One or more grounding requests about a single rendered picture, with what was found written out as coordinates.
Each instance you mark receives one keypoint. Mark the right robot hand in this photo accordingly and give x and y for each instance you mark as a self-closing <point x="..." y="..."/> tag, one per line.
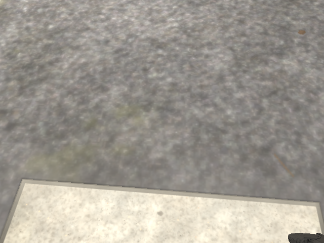
<point x="306" y="238"/>

